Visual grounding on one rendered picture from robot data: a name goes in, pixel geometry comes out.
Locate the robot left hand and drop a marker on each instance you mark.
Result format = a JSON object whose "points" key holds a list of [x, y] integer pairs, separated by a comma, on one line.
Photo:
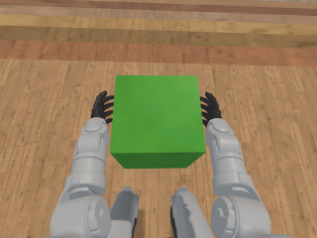
{"points": [[99, 107]]}

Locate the left robot upper arm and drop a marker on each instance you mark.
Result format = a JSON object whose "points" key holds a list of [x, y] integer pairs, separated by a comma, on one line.
{"points": [[83, 217]]}

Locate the robot left thigh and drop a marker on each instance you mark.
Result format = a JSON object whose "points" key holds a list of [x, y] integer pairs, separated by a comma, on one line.
{"points": [[124, 210]]}

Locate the robot right thigh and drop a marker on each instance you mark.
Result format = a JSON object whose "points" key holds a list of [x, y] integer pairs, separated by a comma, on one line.
{"points": [[192, 222]]}

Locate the robot thigh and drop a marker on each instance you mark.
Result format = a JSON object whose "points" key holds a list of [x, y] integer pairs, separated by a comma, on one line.
{"points": [[192, 222], [124, 210]]}

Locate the robot right hand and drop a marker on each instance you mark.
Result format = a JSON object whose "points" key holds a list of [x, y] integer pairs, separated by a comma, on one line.
{"points": [[213, 108]]}

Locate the robot left forearm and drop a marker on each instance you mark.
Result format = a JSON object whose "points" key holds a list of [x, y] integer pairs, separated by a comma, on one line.
{"points": [[87, 176]]}

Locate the carton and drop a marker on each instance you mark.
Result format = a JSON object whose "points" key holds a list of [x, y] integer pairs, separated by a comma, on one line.
{"points": [[157, 122]]}

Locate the robot right forearm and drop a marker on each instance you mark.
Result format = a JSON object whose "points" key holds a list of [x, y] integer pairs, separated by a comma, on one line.
{"points": [[229, 171]]}

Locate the right robot upper arm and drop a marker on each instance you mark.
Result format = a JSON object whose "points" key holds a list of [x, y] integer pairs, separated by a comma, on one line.
{"points": [[240, 217]]}

